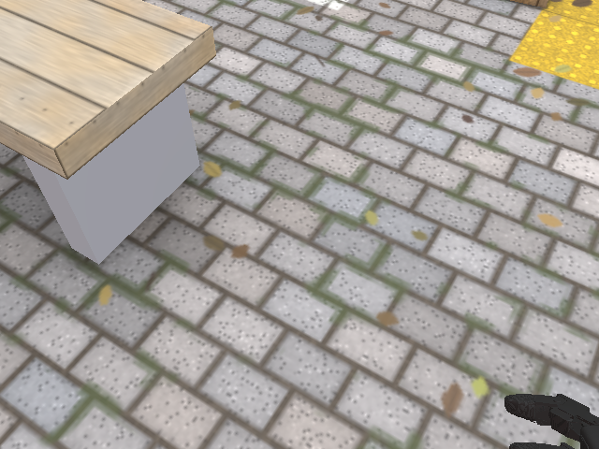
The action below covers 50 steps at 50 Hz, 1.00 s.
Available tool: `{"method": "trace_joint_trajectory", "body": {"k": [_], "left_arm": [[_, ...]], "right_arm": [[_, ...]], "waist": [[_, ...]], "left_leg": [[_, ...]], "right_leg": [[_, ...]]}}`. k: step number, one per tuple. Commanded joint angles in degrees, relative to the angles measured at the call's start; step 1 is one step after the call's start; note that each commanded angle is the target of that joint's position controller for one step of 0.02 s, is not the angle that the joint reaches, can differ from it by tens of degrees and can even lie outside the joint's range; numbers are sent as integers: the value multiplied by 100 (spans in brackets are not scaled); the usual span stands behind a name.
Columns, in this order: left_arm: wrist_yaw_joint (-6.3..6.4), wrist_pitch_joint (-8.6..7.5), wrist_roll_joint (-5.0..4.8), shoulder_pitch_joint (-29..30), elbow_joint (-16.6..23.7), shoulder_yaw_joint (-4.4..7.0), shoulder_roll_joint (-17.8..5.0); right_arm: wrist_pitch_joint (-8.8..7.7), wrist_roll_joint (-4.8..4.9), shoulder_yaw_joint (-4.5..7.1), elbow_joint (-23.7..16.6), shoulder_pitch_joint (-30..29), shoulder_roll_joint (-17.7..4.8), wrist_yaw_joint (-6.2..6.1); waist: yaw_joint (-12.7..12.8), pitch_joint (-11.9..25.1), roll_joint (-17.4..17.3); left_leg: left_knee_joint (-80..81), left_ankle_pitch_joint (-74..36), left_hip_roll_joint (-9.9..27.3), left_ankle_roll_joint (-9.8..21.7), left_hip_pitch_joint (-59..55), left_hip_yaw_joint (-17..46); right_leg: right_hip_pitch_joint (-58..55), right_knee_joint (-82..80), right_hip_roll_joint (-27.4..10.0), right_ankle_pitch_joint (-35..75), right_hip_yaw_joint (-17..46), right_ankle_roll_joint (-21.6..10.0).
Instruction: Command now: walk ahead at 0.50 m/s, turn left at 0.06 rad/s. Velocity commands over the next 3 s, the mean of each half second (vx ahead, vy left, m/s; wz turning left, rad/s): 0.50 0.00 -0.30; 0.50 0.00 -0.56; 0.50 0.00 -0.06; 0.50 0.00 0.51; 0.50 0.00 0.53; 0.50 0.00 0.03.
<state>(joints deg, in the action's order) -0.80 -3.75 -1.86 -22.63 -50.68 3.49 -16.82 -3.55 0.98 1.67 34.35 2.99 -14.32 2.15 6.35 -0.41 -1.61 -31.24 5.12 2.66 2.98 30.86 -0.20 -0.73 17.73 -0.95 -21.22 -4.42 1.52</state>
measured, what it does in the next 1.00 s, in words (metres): walks ahead, turning right: left foot, then right foot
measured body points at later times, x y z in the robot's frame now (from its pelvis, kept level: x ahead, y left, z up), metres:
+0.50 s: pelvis +0.26 +0.00 +0.00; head +0.29 -0.02 +0.45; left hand +0.51 +0.18 -0.10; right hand +0.23 -0.29 -0.13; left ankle +0.13 +0.12 -0.73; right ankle +0.40 -0.16 -0.70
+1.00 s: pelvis +0.54 -0.09 +0.00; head +0.56 -0.12 +0.45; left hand +0.73 +0.14 -0.10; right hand +0.64 -0.41 -0.07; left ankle +0.75 -0.05 -0.71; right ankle +0.40 -0.14 -0.73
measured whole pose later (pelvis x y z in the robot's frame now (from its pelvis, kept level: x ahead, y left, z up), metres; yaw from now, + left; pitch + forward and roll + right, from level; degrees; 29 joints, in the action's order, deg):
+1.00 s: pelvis +0.54 -0.09 +0.00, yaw -30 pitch +3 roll +0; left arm 0.8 -1.8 -1.5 -20.4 -42.0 4.4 -16.6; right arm -6.2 0.3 2.4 38.5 1.5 -15.6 1.2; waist 5.0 -0.6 -2.1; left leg -28.8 0.5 0.6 -2.3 31.1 4.8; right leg 5.8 25.7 6.3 -21.6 11.5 -3.6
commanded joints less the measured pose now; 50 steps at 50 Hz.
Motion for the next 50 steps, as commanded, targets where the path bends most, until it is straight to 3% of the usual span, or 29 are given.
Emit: {"method": "trace_joint_trajectory", "body": {"k": [1, 2, 3, 4, 5, 6, 7, 9, 13, 18, 23, 25, 26, 27, 28, 29, 30, 31, 32, 33, 34, 35, 38, 41, 43, 47, 50], "left_arm": [[51, -16, 1, 230, 281, 139, -884], [45, -72, 166, 179, 497, -35, -418], [31, -184, 112, -221, 537, -143, -134], [9, -215, -41, 167, 513, 32, -737], [-5, -226, -93, 534, 636, 65, -810], [20, -198, -32, 704, 633, 63, -719], [32, -135, 27, 704, 625, 93, -680], [38, 31, 2, 463, 538, 82, -451], [56, 146, 35, 823, 681, 86, -280], [-115, 101, 89, 1680, 965, 0, -98], [-285, 101, 75, 2354, 1412, -23, -119], [-326, 117, 71, 2199, 1504, 52, -262], [-323, 135, 64, 1867, 1473, 127, -393], [-298, 144, 45, 1153, 1323, 260, -620], [-206, 170, 45, 204, 1093, 461, -1000], [-82, 202, 28, -180, 1017, 618, -1682], [-112, 115, 47, -161, 1212, 544, -1657], [-130, 65, 95, -123, 1189, 423, -1209], [-120, 24, 73, 163, 1185, 367, -1006], [-109, 16, 53, 576, 1255, 306, -819], [-86, 16, 94, 872, 1350, 244, -635], [-66, 15, 145, 1000, 1439, 220, -581], [23, -18, 123, 936, 1411, 264, -736], [121, 20, 75, 707, 1319, 298, -850], [152, 63, 53, 551, 1273, 302, -862], [177, 127, 12, 231, 1156, 306, -856], [197, 166, 42, 359, 1194, 318, -832]], "right_arm": [[-77, -72, 459, -21, 1314, -1023, -75], [-38, -195, 587, 83, 2277, -1548, -172], [-30, -174, 579, 100, 2361, -1690, -152], [-45, -126, 455, 120, 2237, -1189, -142], [-67, -85, 380, 130, 1902, -1004, -142], [-87, -102, 328, 138, 1532, -834, -124], [-129, -124, 291, 146, 1276, -678, -101], [-246, -166, 292, 233, 1050, -566, -92], [-337, -220, 364, 500, 1117, -674, -178], [-283, -164, 426, 719, 1295, -889, -281], [-91, -34, 516, 993, 1653, -1089, -321], [-5, -2, 555, 990, 1554, -1246, -361], [44, 14, 576, 975, 1502, -1334, -389], [95, 28, 579, 957, 1407, -1386, -410], [85, 24, 533, 919, 1393, -1314, -437], [-20, -215, 319, 664, 1845, -621, -384], [-270, -137, 189, 516, 1780, -497, -295], [-422, 108, 308, 373, 1024, -941, -215], [-496, 143, 280, 277, 776, -914, -210], [-508, 1, 287, 341, 764, -885, -258], [-459, -111, 342, 373, 829, -963, -287], [-380, -139, 364, 375, 926, -960, -277], [-220, -198, 312, 336, 885, -734, -287], [-210, -203, 219, 163, 206, -539, -279], [-246, -155, 176, 84, -216, -471, -226], [-338, -51, 242, -42, -596, -702, -111], [-417, -33, 352, 38, -168, -894, -83]], "waist": [[-1154, 809, 544], [-1438, 1711, -384], [-1207, 2304, -1522], [-1351, 1709, -838], [-1230, 1009, -681], [-1032, 679, -360], [-852, 401, -434], [-597, 272, -490], [-560, -35, -211], [-849, -303, -87], [-1039, -507, -80], [-843, -253, -277], [-633, 7, -408], [-214, 389, -398], [259, 882, -194], [-61, 1404, 1257], [-141, 2361, 1328], [149, 1861, 727], [-18, 1153, 534], [-311, 708, 155], [-532, 494, 221], [-682, 430, 339], [-764, 294, 354], [-537, 135, 483], [-344, 118, 620], [-214, 99, 712], [-516, 146, 929]], "left_leg": [[306, -80, -157, 409, -2609, -102], [252, -36, 1312, 925, -4526, 1703], [1049, 747, 2206, 1551, -5290, 3952], [1191, 1197, 2011, 1341, -4859, 3553], [1299, 936, 1802, 1131, -4122, 2632], [1480, 639, 1535, 996, -3436, 2069], [1708, 329, 1351, 931, -2902, 1634], [2091, -72, 1218, 898, -2315, 1074], [2321, -928, 1190, 858, -2298, 202], [2422, -985, 1112, 644, -2535, -615], [1971, -1675, 1415, 523, -3535, -913], [1339, -3444, 1418, 390, -3729, -1085], [774, -4417, 1388, 318, -3760, -1152], [-206, -4871, 1250, 200, -3565, -1265], [-1610, -4117, 1004, -28, -2686, -1346], [-3785, 329, 259, -403, -237, -1228], [-4993, 3006, -602, -489, 1047, 172], [-5091, 2558, -249, -353, 1656, 640], [-4665, 2038, -12, -245, 1721, 564], [-4153, 1683, 226, -256, 1404, 527], [-3774, 1461, 371, -303, 960, 524], [-3608, 1329, 422, -353, 635, 532], [-2883, 965, 365, -594, 460, 349], [-1534, -138, 161, -721, 354, 278], [-671, -764, -51, -729, 45, 251], [114, -796, -235, -622, -225, 439], [407, -191, -260, -352, -791, 449]], "right_leg": [[849, 1638, -932, 4111, 372, -713], [2492, 3741, -443, 2153, 94, -385], [3943, 5137, 256, -1232, 708, -243], [4539, 5693, -41, -1049, 1135, -267], [4686, 5611, -272, -509, 1016, -312], [4475, 5349, -482, -48, 936, -289], [4250, 5099, -616, 280, 957, -249], [3781, 4988, -686, 673, 996, -170], [4223, 4365, -621, 1489, 1188, -39], [4064, 2727, -508, 2666, 739, -134], [4296, 1994, -391, 1956, 334, -440], [3739, 1925, -76, 1356, -18, -657], [3224, 1953, 156, 1046, -196, -783], [2271, 1731, 413, 1062, -295, -957], [660, 1391, 470, 1424, 14, -1196], [-1505, 1359, -998, 1482, 2555, -1997], [-2438, 268, -1862, 576, 5332, -2812], [-2188, -33, -1710, 581, 4695, -2414], [-1369, -39, -1492, 921, 3887, -2188], [-465, -52, -1240, 1455, 3256, -1986], [235, -156, -1050, 2003, 2830, -1900], [662, -288, -921, 2248, 2665, -1883], [1317, -450, -725, 2890, 2190, -1895], [1580, -401, -417, 2656, 1828, -1634], [1646, -308, -305, 2193, 1804, -1475], [1202, 90, -560, 1563, 2427, -1374], [935, 632, -671, 1622, 2867, -1203]]}}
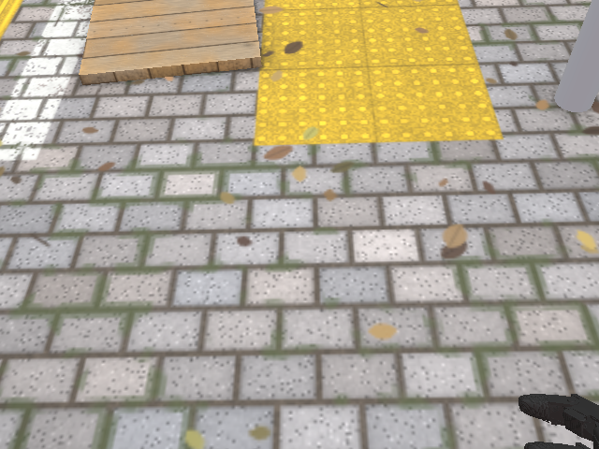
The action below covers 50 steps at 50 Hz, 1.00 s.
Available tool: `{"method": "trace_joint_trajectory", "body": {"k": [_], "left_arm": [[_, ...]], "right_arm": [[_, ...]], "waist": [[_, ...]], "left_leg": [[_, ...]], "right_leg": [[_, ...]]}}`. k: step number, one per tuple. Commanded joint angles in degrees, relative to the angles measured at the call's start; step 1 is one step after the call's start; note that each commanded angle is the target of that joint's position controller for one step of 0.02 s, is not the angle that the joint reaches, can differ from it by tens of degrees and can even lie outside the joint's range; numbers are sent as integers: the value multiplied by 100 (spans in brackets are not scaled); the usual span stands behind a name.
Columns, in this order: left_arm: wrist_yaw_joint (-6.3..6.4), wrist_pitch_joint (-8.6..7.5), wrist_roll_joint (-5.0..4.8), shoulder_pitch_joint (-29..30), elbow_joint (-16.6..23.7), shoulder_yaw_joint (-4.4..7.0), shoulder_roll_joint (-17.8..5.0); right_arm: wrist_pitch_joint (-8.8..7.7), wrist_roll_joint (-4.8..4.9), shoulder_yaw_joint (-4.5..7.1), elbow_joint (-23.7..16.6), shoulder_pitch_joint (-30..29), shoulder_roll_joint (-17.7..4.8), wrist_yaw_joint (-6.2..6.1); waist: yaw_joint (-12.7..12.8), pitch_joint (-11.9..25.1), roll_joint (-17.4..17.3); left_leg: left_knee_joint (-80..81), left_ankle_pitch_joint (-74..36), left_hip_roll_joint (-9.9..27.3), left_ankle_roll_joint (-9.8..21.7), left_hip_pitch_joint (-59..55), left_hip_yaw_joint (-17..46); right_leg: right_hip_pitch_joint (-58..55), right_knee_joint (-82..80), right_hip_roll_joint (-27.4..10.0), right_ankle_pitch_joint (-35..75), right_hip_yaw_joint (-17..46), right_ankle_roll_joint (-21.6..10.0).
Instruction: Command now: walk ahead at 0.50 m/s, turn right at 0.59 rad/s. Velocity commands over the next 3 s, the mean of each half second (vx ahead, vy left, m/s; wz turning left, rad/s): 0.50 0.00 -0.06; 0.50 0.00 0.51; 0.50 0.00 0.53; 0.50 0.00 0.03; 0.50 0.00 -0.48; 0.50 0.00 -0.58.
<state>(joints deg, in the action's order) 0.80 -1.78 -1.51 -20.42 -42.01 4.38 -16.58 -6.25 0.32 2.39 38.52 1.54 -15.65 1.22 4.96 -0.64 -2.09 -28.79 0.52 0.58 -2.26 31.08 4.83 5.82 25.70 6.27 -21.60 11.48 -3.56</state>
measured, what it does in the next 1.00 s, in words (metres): walks ahead, turning left: left foot, then right foot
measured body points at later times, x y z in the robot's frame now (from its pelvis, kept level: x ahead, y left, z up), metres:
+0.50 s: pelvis +0.26 -0.01 +0.00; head +0.29 -0.02 +0.44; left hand +0.52 +0.21 -0.06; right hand +0.24 -0.30 -0.13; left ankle +0.15 +0.13 -0.73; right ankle +0.35 -0.13 -0.74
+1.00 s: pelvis +0.50 +0.06 -0.02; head +0.54 +0.08 +0.43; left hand +0.43 +0.35 -0.15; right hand +0.80 -0.10 -0.09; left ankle +0.59 +0.18 -0.74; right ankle +0.36 -0.13 -0.71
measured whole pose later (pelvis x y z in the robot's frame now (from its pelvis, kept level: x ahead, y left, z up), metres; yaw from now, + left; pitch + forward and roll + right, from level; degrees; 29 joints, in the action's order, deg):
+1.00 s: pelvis +0.50 +0.06 -0.02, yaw +19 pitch +2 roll -2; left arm 0.8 -2.9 -0.7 -19.4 -47.4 5.0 -17.8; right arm -1.3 1.3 3.5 35.3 3.5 -16.6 2.9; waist 3.4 -2.9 -0.9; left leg -37.0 8.7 -0.1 5.8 30.8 -2.3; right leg 0.2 37.2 -5.9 -28.5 -12.0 3.4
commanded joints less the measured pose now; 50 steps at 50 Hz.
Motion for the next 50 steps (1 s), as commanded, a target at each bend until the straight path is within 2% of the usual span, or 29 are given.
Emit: {"method": "trace_joint_trajectory", "body": {"k": [1, 2, 3, 4, 5, 6, 7, 8, 10, 13, 15, 20, 23, 24, 25, 26, 27, 28, 29, 31, 34, 38, 41, 44, 46, 47, 48, 49, 50], "left_arm": [[29, -28, 24, 203, 371, 185, -717], [0, -51, 74, 236, 466, 67, -400], [10, -98, -32, -467, 610, -44, -43], [15, -122, -83, -584, 602, -24, -418], [11, -112, -74, -192, 522, 74, -788], [12, -99, 0, 219, 583, 69, -773], [-5, -129, 85, 544, 695, 59, -688], [-33, -151, 108, 612, 735, 61, -598], [-74, -176, 107, 518, 712, 12, -398], [-94, -249, 189, 973, 843, -100, -183], [-132, -306, 167, 1376, 894, -165, -80], [-213, -405, 55, 1987, 1033, -98, -319], [-179, -456, 66, 1396, 869, 49, -545], [-118, -465, 136, 765, 776, 149, -773], [-49, -426, 211, -216, 662, 255, -1200], [-101, -344, 241, -377, 522, 303, -1403], [-127, -347, 165, -158, 545, 194, -917], [-126, -353, 137, 76, 553, 106, -634], [-144, -365, 170, 397, 554, 42, -474], [-149, -393, 217, 760, 477, 13, -319], [-116, -472, 202, 782, 324, 89, -426], [-52, -443, 195, 704, 126, 172, -673], [-22, -394, 129, 521, -11, 225, -859], [-23, -314, 29, 351, -153, 288, -1026], [-8, -241, -14, 351, -187, 336, -1195], [9, -195, -40, 367, -187, 361, -1287], [26, -149, -62, 427, -172, 342, -1267], [56, -164, 38, 304, -117, 254, -1073], [-23, -278, 321, -277, 240, -36, -212]], "right_arm": [[-172, 1, 354, -252, 475, -861, -21], [-200, -108, 437, -177, 1218, -1103, -64], [-143, -222, 566, -34, 1925, -1612, -87], [-97, -73, 508, 25, 2019, -1301, -40], [-75, -27, 389, 7, 1807, -883, -41], [-24, -60, 326, 24, 1604, -733, -39], [12, -88, 275, 80, 1420, -629, -23], [16, -112, 223, 111, 1311, -538, -22], [7, -58, 196, 160, 1251, -490, -4], [33, 50, 274, 253, 1327, -792, -41], [87, 87, 324, 330, 1440, -956, -81], [214, 161, 345, 528, 1952, -1053, -111], [276, 140, 310, 535, 1950, -938, -149], [255, 90, 229, 472, 1862, -697, -144], [223, -65, 80, 303, 1875, -243, -151], [149, 151, 67, 117, 2413, -237, -162], [166, 230, 203, 249, 2218, -772, -185], [197, 213, 254, 193, 1826, -884, -167], [242, 173, 253, 222, 1728, -776, -165], [334, 129, 262, 155, 1610, -610, -126], [428, 110, 217, 12, 1404, -384, -86], [425, 92, 136, -193, 862, -257, 23], [409, 84, 97, -394, 294, -248, 131], [431, 97, 123, -611, -57, -362, 210], [458, 72, 202, -687, 35, -520, 234], [481, 61, 288, -637, 386, -665, 224], [499, 77, 441, -424, 1220, -901, 189], [551, 102, 647, -154, 2234, -1318, 89], [521, 165, 752, -174, 2128, -2079, 22]], "waist": [[-644, 391, 952], [-992, 1052, 593], [-862, 1931, -986], [-857, 1897, -1547], [-981, 1099, -846], [-944, 601, -399], [-848, 185, -225], [-682, 38, -308], [-514, 47, -463], [-569, 59, -347], [-692, 63, -301], [-859, 65, -363], [-436, 285, -359], [-96, 657, -221], [241, 1489, 796], [-49, 1768, 2326], [24, 1110, 1449], [8, 582, 1124], [-164, 343, 812], [-408, 12, 915], [-493, -56, 731], [-375, -146, 566], [-187, -290, 500], [-146, -400, 508], [-309, -220, 636], [-542, 51, 710], [-1026, 483, 614], [-1453, 1009, 262], [-754, 1437, -1496]], "left_leg": [[365, 263, -45, 327, -1548, -139], [247, 447, 643, 659, -2868, 447], [557, 1570, 1983, 1548, -4969, 2763], [1093, 3019, 2424, 1761, -5097, 4220], [1273, 3389, 2131, 1556, -4404, 3594], [1291, 2850, 1840, 1395, -3704, 2803], [1406, 2176, 1575, 1404, -3035, 2258], [1531, 1669, 1367, 1399, -2615, 1892], [1701, 958, 1130, 1489, -2268, 1512], [1806, 133, 1038, 1611, -2097, 1086], [1784, 16, 905, 1529, -1907, 797], [1470, 402, 1032, 1358, -2008, 1065], [800, 566, 844, 1052, -1793, 1151], [-112, 572, 508, 836, -1361, 920], [-2021, 2111, 25, 544, -418, 313], [-3448, 3430, -259, 402, 1152, 40], [-4106, 3057, 80, 358, 1588, 306], [-4219, 2550, 219, 359, 1690, 257], [-4146, 2138, 377, 307, 1478, 202], [-3840, 1694, 607, 242, 1147, 189], [-3520, 1264, 659, 125, 1114, 114], [-2253, 260, 644, 112, 996, -62], [-1426, -143, 555, 242, 746, -337], [-982, 211, 468, 464, 686, -526], [-843, 784, 175, 691, 209, -830], [-799, 1041, -71, 828, -365, -1025], [-473, 823, -364, 1021, -1520, -1155], [-406, 637, -215, 1271, -3287, -579], [29, 1366, 1390, 2315, -5229, 2633]], "right_leg": [[385, 292, -1169, 1914, 1178, -547], [877, 1567, -851, 1644, 818, -340], [2773, 3567, -11, -158, -30, 106], [3799, 4606, -279, -1211, -88, 203], [4034, 4960, -512, -691, -17, 237], [3936, 4953, -673, -287, -251, 256], [3844, 4665, -788, -40, -338, 249], [3606, 4362, -959, 147, -395, 230], [3248, 3803, -1073, 254, -623, 264], [3028, 2546, -1069, 621, -857, 394], [2593, 1633, -938, 1259, -935, 472], [1857, 515, -667, 1869, -887, 501], [563, -40, -657, 1753, -951, 252], [-427, -44, -1087, 1639, -600, 29], [-1845, 3, -2309, 1636, 583, -315], [-2482, -670, -3190, 95, 2802, -1076], [-1979, -920, -2961, -690, 2656, -1012], [-1460, -973, -2715, -418, 1816, -825], [-944, -1120, -2453, 214, 1230, -726], [-242, -1408, -2180, 1157, 377, -657], [-12, -1648, -2154, 2152, -364, -731], [-72, -1732, -2067, 2567, -1199, -664], [-197, -1731, -2109, 2530, -1609, -543], [-657, -1522, -2274, 2809, -1843, -399], [-902, -919, -2292, 4325, -2060, -275], [-927, -273, -2240, 5285, -2186, -200], [-639, 847, -2057, 5708, -2387, -50], [556, 2447, -1835, 4629, -2426, 200], [3248, 4668, -769, -763, -2143, 609]]}}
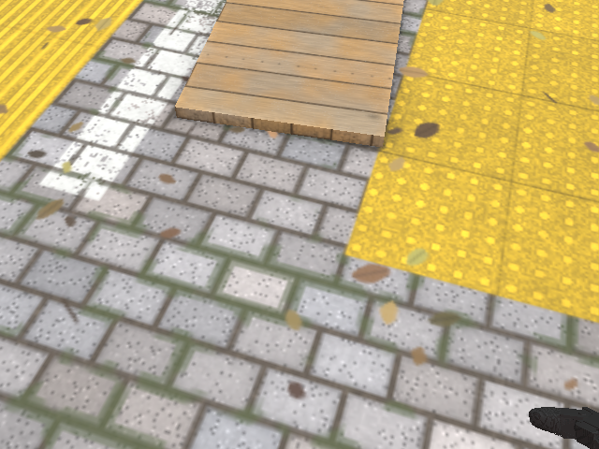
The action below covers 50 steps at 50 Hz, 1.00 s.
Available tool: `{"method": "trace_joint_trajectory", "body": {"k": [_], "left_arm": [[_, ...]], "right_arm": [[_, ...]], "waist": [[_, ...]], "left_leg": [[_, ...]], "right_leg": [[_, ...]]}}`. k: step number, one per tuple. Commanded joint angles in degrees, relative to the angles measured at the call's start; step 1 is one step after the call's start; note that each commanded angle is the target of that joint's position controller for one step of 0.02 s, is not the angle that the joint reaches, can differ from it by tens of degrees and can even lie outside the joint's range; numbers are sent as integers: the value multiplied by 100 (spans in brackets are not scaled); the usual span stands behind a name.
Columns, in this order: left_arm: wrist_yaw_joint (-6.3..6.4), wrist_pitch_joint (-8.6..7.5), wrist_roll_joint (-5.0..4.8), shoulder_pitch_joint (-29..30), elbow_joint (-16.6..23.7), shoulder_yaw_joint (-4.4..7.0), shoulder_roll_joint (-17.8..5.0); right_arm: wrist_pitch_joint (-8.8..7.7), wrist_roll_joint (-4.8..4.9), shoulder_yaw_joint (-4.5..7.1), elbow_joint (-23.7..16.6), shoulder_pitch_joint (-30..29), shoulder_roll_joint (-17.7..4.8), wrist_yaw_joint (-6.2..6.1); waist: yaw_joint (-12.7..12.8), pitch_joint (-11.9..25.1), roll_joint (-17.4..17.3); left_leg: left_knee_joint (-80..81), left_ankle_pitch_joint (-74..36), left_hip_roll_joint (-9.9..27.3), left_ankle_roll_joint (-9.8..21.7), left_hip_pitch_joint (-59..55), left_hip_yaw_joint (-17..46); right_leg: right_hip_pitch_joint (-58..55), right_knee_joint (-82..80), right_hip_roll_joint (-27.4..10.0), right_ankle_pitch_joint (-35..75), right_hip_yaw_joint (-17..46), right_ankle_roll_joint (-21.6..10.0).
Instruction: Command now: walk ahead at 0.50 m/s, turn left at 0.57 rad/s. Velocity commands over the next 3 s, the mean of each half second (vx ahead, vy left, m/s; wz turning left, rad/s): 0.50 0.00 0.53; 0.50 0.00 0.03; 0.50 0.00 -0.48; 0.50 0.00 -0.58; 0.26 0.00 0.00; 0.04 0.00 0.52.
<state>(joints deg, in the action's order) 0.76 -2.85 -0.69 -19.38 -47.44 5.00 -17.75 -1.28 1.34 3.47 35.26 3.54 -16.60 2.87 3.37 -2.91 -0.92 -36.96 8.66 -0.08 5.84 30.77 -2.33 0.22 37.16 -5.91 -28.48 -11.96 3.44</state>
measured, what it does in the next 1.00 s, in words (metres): walks ahead: right foot, then left foot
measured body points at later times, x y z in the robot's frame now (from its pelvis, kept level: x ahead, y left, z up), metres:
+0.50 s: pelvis +0.29 +0.00 +0.01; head +0.31 +0.01 +0.46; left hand +0.45 +0.29 -0.05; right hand +0.39 -0.28 -0.10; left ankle +0.12 +0.08 -0.70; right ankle +0.42 -0.08 -0.71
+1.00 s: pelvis +0.54 +0.10 +0.01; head +0.57 +0.12 +0.46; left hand +0.44 +0.37 -0.12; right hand +0.84 -0.05 -0.04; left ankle +0.60 +0.24 -0.71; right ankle +0.43 -0.08 -0.69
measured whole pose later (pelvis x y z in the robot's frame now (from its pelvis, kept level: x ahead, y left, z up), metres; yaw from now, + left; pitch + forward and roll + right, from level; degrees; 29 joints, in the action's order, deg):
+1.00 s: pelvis +0.54 +0.10 +0.01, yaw +14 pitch +3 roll -1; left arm 0.0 -2.9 -1.1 -24.6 -49.9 2.9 -17.1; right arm -5.5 -0.4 1.7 35.8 0.9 -14.6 1.4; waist 5.4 -1.7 0.6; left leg -30.9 6.6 0.6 1.7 26.5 -0.1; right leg 7.0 39.1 -0.1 -26.6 4.1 -0.1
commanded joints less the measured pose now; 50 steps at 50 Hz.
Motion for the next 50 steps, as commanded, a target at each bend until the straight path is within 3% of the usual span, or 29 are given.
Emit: {"method": "trace_joint_trajectory", "body": {"k": [1, 2, 3, 4, 5, 6, 9, 14, 17, 20, 22, 23, 24, 25, 26, 27, 28, 29, 31, 33, 35, 38, 41, 44, 46, 47, 48, 49, 50], "left_arm": [[-86, -387, 56, 87, 837, -97, -422], [-122, -485, -182, 720, 1002, 1, -793], [-92, -541, -143, 857, 1045, -43, -705], [-41, -545, 20, 851, 975, -30, -700], [-30, -493, 94, 724, 945, 13, -753], [-38, -422, 119, 662, 934, 26, -748], [-29, -276, 180, 790, 957, -30, -507], [-100, -300, 139, 1887, 1204, -156, -233], [-181, -364, 55, 2329, 1335, -147, -310], [-267, -436, 51, 2294, 1321, -97, -448], [-263, -476, 56, 1943, 1247, -43, -517], [-227, -498, 92, 1456, 1119, 35, -637], [-191, -520, 172, 665, 1025, 112, -868], [-174, -469, 240, -130, 840, 260, -1369], [-246, -420, 48, -398, 657, 219, -1082], [-235, -393, -36, -143, 691, 102, -698], [-213, -341, 22, 187, 754, 42, -567], [-207, -306, 66, 414, 737, -12, -449], [-197, -320, 132, 597, 718, -84, -307], [-194, -348, 69, 543, 632, -71, -380], [-169, -349, 30, 453, 541, -19, -587], [-144, -294, -16, 280, 416, 5, -733], [-137, -225, -84, -153, 216, 3, -791], [-102, -121, -113, -336, 107, 23, -870], [-67, -56, -109, -274, 87, 57, -975], [-58, -45, -96, -238, 96, 28, -914], [-66, -66, -23, -181, 177, -66, -672], [-70, -143, 50, -560, 377, -247, -81], [-69, -215, -83, -805, 360, -263, -131]], "right_arm": [[-68, 20, 507, -85, 2127, -1607, -117], [-153, -43, 399, 1, 1963, -1243, -90], [-199, -33, 353, 1, 1664, -1106, -99], [-203, -40, 288, -56, 1251, -910, -115], [-211, -112, 236, -150, 991, -780, -138], [-213, -145, 223, -199, 871, -748, -152], [-255, -99, 249, -86, 977, -839, -237], [-194, -26, 282, 149, 1401, -940, -364], [-155, 14, 298, 301, 1701, -976, -381], [-114, -7, 261, 425, 1850, -850, -405], [-79, -28, 260, 467, 1808, -834, -399], [-78, -41, 218, 445, 1753, -720, -384], [-95, -97, 122, 355, 1679, -499, -362], [-151, 8, 20, 328, 2406, -220, -365], [-202, 45, 10, 353, 2507, -408, -375], [-214, 78, 118, 317, 1925, -834, -362], [-216, 34, 117, 204, 1425, -847, -361], [-239, -55, 111, 111, 1113, -775, -342], [-243, -83, 103, 136, 1179, -583, -301], [-228, -85, 47, 156, 1204, -382, -282], [-246, -128, -19, 42, 864, -266, -278], [-305, -120, -92, -52, 309, -146, -228], [-358, -70, -94, -196, -255, -169, -166], [-429, -42, -40, -313, -494, -315, -91], [-472, -45, 42, -230, -153, -492, -89], [-479, -70, 148, -58, 420, -678, -128], [-480, -150, 269, 102, 1275, -972, -191], [-424, -280, 403, 181, 2061, -1521, -259], [-361, -221, 356, 285, 2238, -1308, -235]], "waist": [[-992, 2656, -1040], [-1107, 1820, -601], [-888, 1273, -276], [-626, 909, -36], [-391, 790, -154], [-279, 729, -215], [-232, 525, -118], [-629, 268, -294], [-792, 199, -349], [-774, 239, -476], [-571, 282, -659], [-318, 546, -636], [64, 1258, -378], [22, 2169, 1001], [72, 2126, 1696], [181, 1234, 997], [121, 717, 577], [6, 295, 388], [-258, 192, 587], [-311, 235, 673], [-244, 180, 567], [-54, 142, 495], [154, 46, 462], [92, -10, 523], [-204, 145, 591], [-520, 480, 533], [-939, 1148, 393], [-1040, 2165, -807], [-996, 2641, -1631]], "left_leg": [[1871, 1643, 1937, 1860, -5547, 5131], [2049, 1354, 1794, 1508, -5058, 4380], [2031, 884, 1567, 1326, -4239, 3715], [2027, 218, 1347, 1171, -3411, 3147], [2121, -358, 1181, 1118, -2804, 2788], [2246, -615, 1085, 1123, -2459, 2655], [2403, -1270, 899, 1153, -1851, 2151], [2319, -702, 488, 744, -1574, 1766], [2121, -363, 607, 678, -1769, 2099], [1694, -418, 854, 605, -2388, 2426], [1370, -988, 889, 504, -2563, 2518], [866, -1643, 644, 375, -2533, 2376], [-362, -1497, 378, 181, -2053, 2063], [-2368, 131, -422, -318, -147, 1321], [-3347, 2423, -505, -440, 956, 1295], [-3733, 2079, -209, -433, 1430, 1422], [-3700, 1654, 19, -427, 1419, 1168], [-3350, 1343, 193, -430, 1354, 1019], [-2785, 972, 480, -453, 837, 891], [-2354, 838, 549, -527, 706, 712], [-1664, 396, 609, -611, 760, 599], [-488, -585, 532, -649, 447, 444], [229, -1098, 337, -681, 70, 360], [708, -848, 222, -578, -105, 460], [991, -576, 130, -447, -770, 410], [1164, -513, 49, -310, -1675, 317], [957, -596, 523, -60, -3097, 672], [902, -316, 2007, 572, -5317, 2554], [1626, 710, 2526, 1009, -5484, 4178]], "right_leg": [[4412, 4274, 707, -643, 1643, -150], [4885, 4258, 444, -72, 1734, -280], [4778, 3805, 213, 436, 1693, -361], [4396, 3315, 24, 748, 1696, -337], [3931, 3016, -96, 960, 1751, -315], [3674, 2837, -109, 1060, 1742, -270], [3547, 2120, -9, 1476, 1576, -49], [3206, 70, 374, 3226, 1529, 65], [2975, -515, 540, 3394, 1597, 6], [2882, -861, 531, 3038, 1635, -182], [2402, -1057, 587, 2607, 1470, -399], [1648, -1256, 624, 2613, 1379, -586], [300, -1026, -14, 2706, 1945, -957], [-1881, -1135, -1199, 1898, 4096, -1909], [-2129, -1894, -1676, 488, 5673, -2163], [-1465, -2061, -1518, -192, 5215, -1924], [-754, -2148, -1291, 113, 4488, -1735], [-83, -2322, -1049, 670, 3952, -1688], [569, -2565, -712, 1535, 3315, -1582], [761, -2731, -619, 2158, 2886, -1658], [806, -2867, -611, 2653, 2548, -1712], [847, -2903, -435, 2979, 2019, -1563], [806, -2791, -455, 3009, 1979, -1490], [439, -2482, -666, 3000, 2271, -1381], [367, -2066, -708, 3356, 2366, -1241], [514, -1445, -479, 3938, 2208, -1101], [1162, -235, -166, 3628, 1987, -897], [3090, 1903, 578, 1622, 1446, -490], [3994, 3041, 742, -545, 1794, -406]]}}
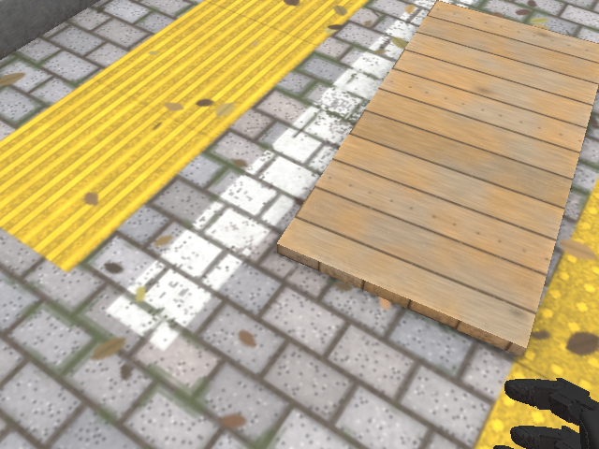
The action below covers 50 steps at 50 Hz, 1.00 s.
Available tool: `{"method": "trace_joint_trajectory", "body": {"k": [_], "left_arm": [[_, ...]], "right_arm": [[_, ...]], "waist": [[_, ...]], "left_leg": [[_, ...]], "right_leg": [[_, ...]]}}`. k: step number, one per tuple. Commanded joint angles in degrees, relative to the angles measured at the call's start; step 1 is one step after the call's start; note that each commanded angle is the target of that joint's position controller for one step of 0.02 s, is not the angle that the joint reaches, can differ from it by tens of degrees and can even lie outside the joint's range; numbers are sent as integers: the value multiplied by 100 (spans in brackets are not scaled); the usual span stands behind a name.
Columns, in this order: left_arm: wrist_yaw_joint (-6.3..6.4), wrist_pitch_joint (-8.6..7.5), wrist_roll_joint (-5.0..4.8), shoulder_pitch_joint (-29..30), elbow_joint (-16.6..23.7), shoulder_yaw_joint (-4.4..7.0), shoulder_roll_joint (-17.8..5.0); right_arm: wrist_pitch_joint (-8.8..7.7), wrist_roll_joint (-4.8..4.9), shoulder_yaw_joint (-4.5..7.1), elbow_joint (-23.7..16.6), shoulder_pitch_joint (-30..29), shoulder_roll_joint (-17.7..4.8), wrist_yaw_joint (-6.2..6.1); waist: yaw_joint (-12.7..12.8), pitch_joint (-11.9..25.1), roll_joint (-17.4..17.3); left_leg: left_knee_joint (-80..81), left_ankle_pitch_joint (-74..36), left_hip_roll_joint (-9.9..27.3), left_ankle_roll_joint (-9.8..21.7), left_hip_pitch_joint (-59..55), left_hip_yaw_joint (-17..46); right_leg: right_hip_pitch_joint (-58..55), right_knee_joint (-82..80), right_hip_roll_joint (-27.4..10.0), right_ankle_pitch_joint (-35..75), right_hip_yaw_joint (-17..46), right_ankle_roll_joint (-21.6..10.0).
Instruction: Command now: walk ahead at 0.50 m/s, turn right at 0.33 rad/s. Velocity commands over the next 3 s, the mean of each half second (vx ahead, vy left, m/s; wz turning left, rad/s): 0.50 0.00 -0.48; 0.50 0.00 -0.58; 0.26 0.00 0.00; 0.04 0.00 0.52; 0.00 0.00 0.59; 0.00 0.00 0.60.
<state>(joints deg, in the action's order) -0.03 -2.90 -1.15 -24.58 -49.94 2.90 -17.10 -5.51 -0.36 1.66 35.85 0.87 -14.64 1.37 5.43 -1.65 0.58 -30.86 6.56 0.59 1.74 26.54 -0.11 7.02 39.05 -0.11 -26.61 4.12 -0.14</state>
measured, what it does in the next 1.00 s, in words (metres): walks ahead, turning right: right foot, then left foot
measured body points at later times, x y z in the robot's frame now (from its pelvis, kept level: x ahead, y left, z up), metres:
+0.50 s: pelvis +0.26 -0.05 -0.01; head +0.30 -0.08 +0.44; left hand +0.53 +0.13 -0.09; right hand +0.21 -0.35 -0.14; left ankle +0.11 +0.12 -0.70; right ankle +0.34 -0.16 -0.73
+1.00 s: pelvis +0.54 -0.13 +0.00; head +0.56 -0.14 +0.45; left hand +0.75 +0.09 -0.12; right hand +0.59 -0.45 -0.07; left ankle +0.68 -0.08 -0.73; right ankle +0.35 -0.16 -0.69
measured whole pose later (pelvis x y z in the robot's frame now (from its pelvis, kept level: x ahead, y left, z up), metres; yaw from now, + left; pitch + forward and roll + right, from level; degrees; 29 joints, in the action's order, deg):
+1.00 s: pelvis +0.54 -0.13 +0.00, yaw -34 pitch +2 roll +1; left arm 1.1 -1.1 -1.6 -20.9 -41.5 4.3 -17.7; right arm -6.8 -0.7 2.5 40.4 3.3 -15.7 1.4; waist 3.5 -0.5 1.5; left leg -31.2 7.7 -2.2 0.8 25.6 0.8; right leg 11.0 49.4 5.0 -30.2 12.2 -2.2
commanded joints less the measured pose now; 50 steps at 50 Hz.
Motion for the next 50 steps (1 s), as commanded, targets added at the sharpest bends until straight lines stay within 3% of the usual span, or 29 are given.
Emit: {"method": "trace_joint_trajectory", "body": {"k": [1, 3, 4, 6, 9, 12, 15, 18, 19, 21, 22, 23, 24, 25, 26, 27, 28, 29, 31, 33, 36, 39, 41, 44, 46, 47, 48, 49, 50], "left_arm": [[12, -210, -154, 96, 632, 115, -744], [22, -146, -91, 637, 750, 148, -695], [25, -73, -47, 632, 739, 178, -624], [8, 68, -58, 511, 718, 148, -359], [8, 157, -16, 783, 885, 149, -270], [-96, 111, -11, 1204, 1027, 105, -183], [-219, 82, -1, 1847, 1259, 46, -107], [-305, 96, -8, 2259, 1501, 54, -190], [-329, 101, -2, 2327, 1574, 70, -234], [-347, 128, 15, 2155, 1643, 155, -396], [-336, 147, 12, 1725, 1574, 249, -551], [-288, 161, -9, 865, 1360, 414, -808], [-174, 218, -26, -117, 1116, 626, -1283], [-135, 178, -96, 108, 1157, 704, -1936], [-163, 79, -47, -47, 1369, 546, -1444], [-184, -11, 17, 146, 1309, 448, -1141], [-177, -55, 9, 466, 1325, 409, -1024], [-162, -57, 15, 855, 1388, 351, -832], [-118, -66, 113, 1179, 1545, 289, -675], [-58, -92, 81, 1152, 1524, 308, -753], [48, -72, 34, 928, 1422, 357, -912], [92, -17, 5, 691, 1323, 374, -951], [90, 15, -25, 508, 1233, 380, -941], [122, 69, -40, 443, 1180, 362, -852], [135, 111, -15, 575, 1196, 357, -823], [129, 113, 13, 606, 1233, 291, -648], [113, 102, 92, 587, 1347, 154, -283], [103, 41, -77, -214, 1536, 50, 67], [127, 40, -154, -207, 1365, 145, -569]], "right_arm": [[73, 10, 416, 232, 2199, -1108, -83], [54, 22, 284, 245, 1486, -716, -67], [14, -10, 246, 265, 1233, -562, -53], [-73, -40, 280, 347, 998, -557, -47], [-149, -60, 354, 520, 993, -710, -86], [-114, -45, 398, 651, 1058, -858, -145], [-50, 15, 453, 791, 1306, -1051, -186], [55, 114, 512, 947, 1535, -1194, -184], [99, 146, 533, 985, 1572, -1245, -185], [183, 190, 581, 995, 1530, -1412, -209], [232, 213, 601, 983, 1487, -1482, -227], [272, 230, 577, 958, 1409, -1443, -245], [244, 104, 479, 876, 1515, -1220, -272], [99, -122, 196, 541, 2075, -363, -186], [-118, 72, 237, 529, 1486, -785, -110], [-227, 289, 315, 334, 890, -1075, -69], [-288, 233, 278, 317, 812, -980, -102], [-291, 75, 302, 389, 838, -993, -147], [-167, -6, 349, 432, 1043, -1016, -144], [-59, -57, 313, 430, 1029, -846, -145], [-14, -72, 219, 259, 425, -627, -141], [-53, -5, 157, 115, -186, -531, -75], [-75, 67, 167, 59, -346, -608, -37], [-124, 83, 245, 17, -343, -830, 22], [-181, 73, 329, 137, 142, -944, 12], [-209, 12, 420, 271, 706, -1090, -23], [-220, -84, 508, 359, 1640, -1392, -77], [-137, -139, 607, 555, 2106, -1844, -54], [-115, 23, 506, 486, 1935, -1328, -25]], "waist": [[-1211, 1589, -1142], [-920, 588, -722], [-741, 348, -801], [-531, 171, -786], [-467, 7, -493], [-579, -89, -380], [-826, -267, -250], [-928, -394, -241], [-911, -392, -263], [-706, -131, -445], [-433, 170, -517], [62, 618, -421], [449, 1166, 78], [-305, 1610, 1652], [145, 2293, 865], [211, 1461, 557], [-40, 988, 172], [-284, 669, 14], [-590, 542, 197], [-653, 439, 126], [-475, 211, 182], [-219, 123, 346], [-143, 119, 424], [-226, 111, 518], [-530, 215, 692], [-817, 570, 651], [-1190, 1422, 66], [-774, 2021, -1880], [-875, 1605, -1313]], "left_leg": [[1222, 1451, 2221, 1202, -4342, 3379], [1598, 977, 1752, 951, -2937, 2082], [1813, 611, 1565, 885, -2431, 1627], [2151, 38, 1471, 896, -1857, 1039], [2338, -682, 1500, 965, -1813, 395], [2384, -964, 1356, 860, -1940, -256], [2405, -965, 1421, 783, -2164, -632], [2202, -1163, 1589, 675, -2778, -812], [2033, -1491, 1636, 626, -2973, -876], [1324, -3288, 1631, 496, -3204, -1061], [600, -4196, 1567, 418, -3192, -1167], [-562, -4412, 1359, 248, -2812, -1343], [-2276, -2923, 1122, -26, -1462, -1353], [-4304, 2464, -72, -402, 1179, -888], [-4861, 2783, -154, -300, 1744, 467], [-4762, 2189, 96, -160, 2174, 499], [-4293, 1685, 341, -92, 1998, 487], [-3797, 1411, 512, -131, 1622, 486], [-3350, 1122, 630, -232, 970, 527], [-2882, 913, 567, -407, 823, 393], [-1636, -134, 385, -596, 772, 311], [-460, -1066, 92, -619, 304, 267], [-205, -1131, 15, -596, 137, 355], [179, -627, -17, -406, 42, 526], [439, -292, -88, -211, -650, 389], [566, -276, -1, -46, -1579, 371], [450, 37, 978, 312, -3124, 1318], [1105, 1311, 2311, 1263, -4713, 4184], [1372, 2728, 2406, 1231, -4483, 4701]], "right_leg": [[3746, 3320, -150, -409, 348, -59], [3623, 3058, -529, 448, 132, -41], [3377, 2835, -675, 728, 166, -21], [2991, 2709, -762, 1049, 134, 46], [3248, 2251, -796, 1651, 215, 136], [3172, 1203, -743, 2575, 58, 103], [3046, 369, -661, 2955, -265, -5], [3187, -78, -604, 2618, -422, -192], [3167, -168, -538, 2376, -519, -276], [2625, -229, -202, 1767, -854, -498], [2001, -256, 50, 1529, -1032, -638], [783, -597, 339, 1789, -1117, -837], [-1024, -704, -50, 1954, -230, -1137], [-2830, -1288, -1531, 882, 3059, -2221], [-3067, -2149, -1878, 157, 4309, -2358], [-2538, -2301, -1749, 592, 3533, -2045], [-1729, -2271, -1518, 1156, 2875, -1863], [-965, -2301, -1302, 1829, 2320, -1725], [-148, -2518, -1071, 2617, 1880, -1699], [306, -2625, -954, 3157, 1504, -1728], [652, -2650, -655, 3080, 1063, -1526], [841, -2557, -478, 2487, 989, -1280], [702, -2396, -607, 2206, 1242, -1230], [175, -1921, -814, 1905, 1803, -1110], [158, -1451, -743, 2214, 1940, -966], [346, -760, -428, 2580, 1751, -783], [1057, 917, -51, 1923, 1272, -546], [3046, 2774, 721, -784, 641, -160], [3791, 3594, 224, -654, 772, -60]]}}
